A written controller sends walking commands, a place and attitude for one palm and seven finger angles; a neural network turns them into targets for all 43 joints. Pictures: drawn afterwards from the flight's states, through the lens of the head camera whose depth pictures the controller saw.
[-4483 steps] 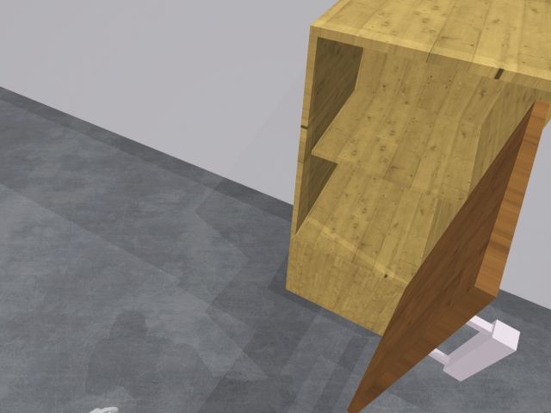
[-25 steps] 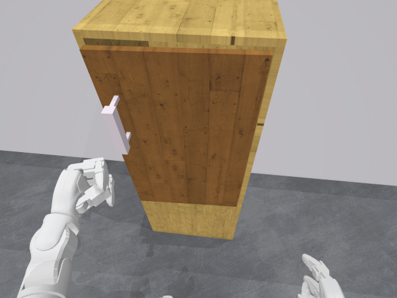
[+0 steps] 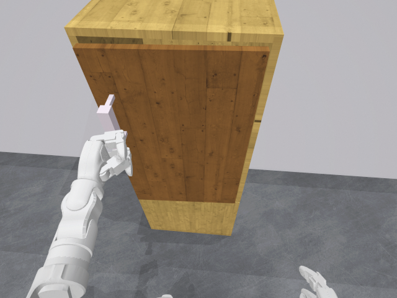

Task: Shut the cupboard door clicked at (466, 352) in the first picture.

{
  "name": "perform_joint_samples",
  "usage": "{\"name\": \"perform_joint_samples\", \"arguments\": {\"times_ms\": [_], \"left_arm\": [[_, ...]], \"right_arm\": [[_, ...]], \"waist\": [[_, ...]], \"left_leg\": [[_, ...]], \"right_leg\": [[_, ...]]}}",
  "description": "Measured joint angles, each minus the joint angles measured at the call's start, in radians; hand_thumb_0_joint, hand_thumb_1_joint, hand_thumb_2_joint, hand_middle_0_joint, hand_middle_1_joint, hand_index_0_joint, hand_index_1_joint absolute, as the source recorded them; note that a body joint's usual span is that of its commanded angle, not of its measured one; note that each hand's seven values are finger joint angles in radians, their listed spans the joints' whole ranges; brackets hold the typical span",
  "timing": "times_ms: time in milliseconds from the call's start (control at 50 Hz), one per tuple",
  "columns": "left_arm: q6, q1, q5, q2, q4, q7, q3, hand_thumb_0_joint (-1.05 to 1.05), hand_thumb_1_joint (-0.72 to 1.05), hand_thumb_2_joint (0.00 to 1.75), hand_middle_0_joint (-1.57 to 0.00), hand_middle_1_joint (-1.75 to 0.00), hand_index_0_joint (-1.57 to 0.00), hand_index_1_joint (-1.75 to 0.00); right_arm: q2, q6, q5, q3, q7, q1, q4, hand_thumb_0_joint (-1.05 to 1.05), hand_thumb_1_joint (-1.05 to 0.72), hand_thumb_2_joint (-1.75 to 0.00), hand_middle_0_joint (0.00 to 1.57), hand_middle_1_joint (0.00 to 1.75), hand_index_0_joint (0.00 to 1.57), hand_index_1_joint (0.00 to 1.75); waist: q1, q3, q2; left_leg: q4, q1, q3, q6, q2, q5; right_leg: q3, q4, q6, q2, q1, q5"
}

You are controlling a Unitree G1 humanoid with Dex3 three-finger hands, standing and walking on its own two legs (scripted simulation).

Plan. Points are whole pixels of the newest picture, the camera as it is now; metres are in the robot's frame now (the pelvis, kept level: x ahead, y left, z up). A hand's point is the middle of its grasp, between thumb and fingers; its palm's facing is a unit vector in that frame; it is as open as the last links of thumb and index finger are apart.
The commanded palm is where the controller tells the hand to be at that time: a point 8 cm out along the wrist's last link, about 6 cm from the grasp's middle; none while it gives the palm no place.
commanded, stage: bring the fist close to the handle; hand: left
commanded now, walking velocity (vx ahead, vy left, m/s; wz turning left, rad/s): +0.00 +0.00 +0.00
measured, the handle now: (115, 124) +0.47 +0.21 +0.08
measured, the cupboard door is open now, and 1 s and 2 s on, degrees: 2 0 0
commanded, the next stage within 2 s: push the door shut along its arc in 0.40 s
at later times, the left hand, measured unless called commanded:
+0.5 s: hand (124, 159) +0.37 +0.16 +0.08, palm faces -0.02 -1.00 -0.03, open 3.1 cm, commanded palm +0.34 +0.22 +0.09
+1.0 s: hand (127, 144) +0.40 +0.16 +0.09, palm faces -0.15 -0.99 -0.04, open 3.1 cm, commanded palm +0.41 +0.21 +0.09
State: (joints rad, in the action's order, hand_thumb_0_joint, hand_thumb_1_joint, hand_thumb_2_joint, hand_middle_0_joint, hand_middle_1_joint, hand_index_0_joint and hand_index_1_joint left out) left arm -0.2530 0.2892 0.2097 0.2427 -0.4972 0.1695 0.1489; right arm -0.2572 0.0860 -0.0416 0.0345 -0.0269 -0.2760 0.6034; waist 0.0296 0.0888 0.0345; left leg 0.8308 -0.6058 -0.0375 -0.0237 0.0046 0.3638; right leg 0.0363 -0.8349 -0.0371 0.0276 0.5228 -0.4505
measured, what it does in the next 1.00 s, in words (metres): stands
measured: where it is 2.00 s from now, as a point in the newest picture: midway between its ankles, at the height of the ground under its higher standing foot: outside the picture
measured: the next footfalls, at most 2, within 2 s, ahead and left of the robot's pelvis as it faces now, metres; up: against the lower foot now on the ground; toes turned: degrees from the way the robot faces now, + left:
none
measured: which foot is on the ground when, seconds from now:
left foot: down 0.00-1.00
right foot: down 0.00-1.00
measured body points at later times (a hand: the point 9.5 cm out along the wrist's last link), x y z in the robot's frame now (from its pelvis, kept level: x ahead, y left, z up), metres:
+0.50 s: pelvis +0.00 +0.00 +0.00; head +0.03 -0.01 +0.45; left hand +0.36 +0.22 +0.09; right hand +0.12 -0.26 -0.11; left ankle +0.03 +0.10 -0.70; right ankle -0.02 -0.10 -0.70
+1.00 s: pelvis -0.01 +0.00 -0.01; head +0.04 +0.00 +0.44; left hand +0.41 +0.22 +0.09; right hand +0.07 -0.26 -0.12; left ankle +0.03 +0.10 -0.70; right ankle -0.02 -0.10 -0.70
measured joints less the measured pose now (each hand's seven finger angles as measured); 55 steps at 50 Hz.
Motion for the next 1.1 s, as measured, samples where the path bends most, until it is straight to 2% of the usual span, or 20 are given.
{"name": "perform_joint_samples", "arguments": {"times_ms": [240,400,580,740,900,1000,1100], "left_arm": [[-0.045,0.005,0.000,0.015,-0.058,0.004,0.034,0.02,0.90,0.89,-1.30,-1.49,-1.30,-1.50],[-0.057,0.025,0.009,0.022,-0.080,0.019,0.029,0.02,0.90,0.90,-1.30,-1.50,-1.30,-1.50],[-0.055,0.058,0.000,0.026,-0.118,0.023,0.034,0.02,0.90,0.90,-1.30,-1.49,-1.30,-1.50],[-0.058,0.177,-0.004,0.051,-0.232,0.063,0.024,0.02,0.90,0.90,-1.30,-1.50,-1.30,-1.50],[-0.067,0.269,-0.004,0.088,-0.345,0.124,0.054,0.02,0.90,0.89,-1.32,-1.49,-1.30,-1.50],[-0.094,0.310,0.002,0.101,-0.401,0.175,0.049,0.02,0.90,0.89,-1.36,-1.49,-1.32,-1.50],[-0.114,0.390,0.004,0.109,-0.482,0.189,0.028,0.02,0.90,0.89,-1.39,-1.49,-1.35,-1.50]], "right_arm": [[-0.014,-0.034,-0.001,-0.016,0.004,-0.032,0.005,0.01,-0.91,-0.90,0.21,0.30,0.20,0.30],[-0.018,-0.032,-0.004,-0.020,-0.002,-0.022,0.014,0.01,-0.91,-0.90,0.20,0.30,0.20,0.30],[-0.010,-0.034,-0.003,-0.011,0.000,-0.005,0.002,0.01,-0.91,-0.90,0.21,0.30,0.20,0.30],[-0.011,-0.035,-0.004,-0.005,-0.004,-0.001,0.014,0.01,-0.91,-0.90,0.21,0.30,0.20,0.30],[-0.018,-0.052,-0.004,-0.007,-0.002,-0.032,0.021,0.01,-0.91,-0.90,0.21,0.30,0.20,0.30],[-0.026,-0.060,-0.007,-0.012,-0.007,-0.056,0.036,0.01,-0.91,-0.90,0.21,0.30,0.20,0.30],[-0.031,-0.055,-0.007,-0.013,-0.013,-0.059,0.064,0.01,-0.91,-0.90,0.21,0.30,0.20,0.30]], "waist": [[0.010,-0.002,-0.003],[0.006,-0.005,-0.001],[0.010,-0.002,-0.003],[0.019,-0.007,-0.003],[0.036,-0.002,-0.006],[0.036,-0.002,-0.003],[0.034,-0.007,0.000]], "left_leg": [[-0.006,0.001,-0.005,0.003,0.008,-0.004],[-0.002,-0.009,0.003,0.004,0.007,-0.007],[0.002,-0.016,0.003,0.004,0.007,-0.007],[0.020,-0.041,0.012,0.003,0.004,-0.004],[0.031,-0.066,0.010,0.000,0.006,-0.001],[0.047,-0.090,0.018,-0.002,0.004,-0.001],[0.070,-0.131,0.034,-0.004,-0.003,-0.008]], "right_leg": [[-0.006,0.004,-0.004,0.008,0.004,0.006],[0.002,0.003,-0.005,0.007,0.009,0.008],[0.002,-0.001,-0.005,0.008,0.016,0.008],[0.011,-0.014,-0.004,0.005,0.035,0.004],[0.009,-0.023,-0.002,0.006,0.060,0.003],[0.018,-0.033,-0.001,0.005,0.078,0.003],[0.036,-0.054,0.000,-0.001,0.110,0.004]]}}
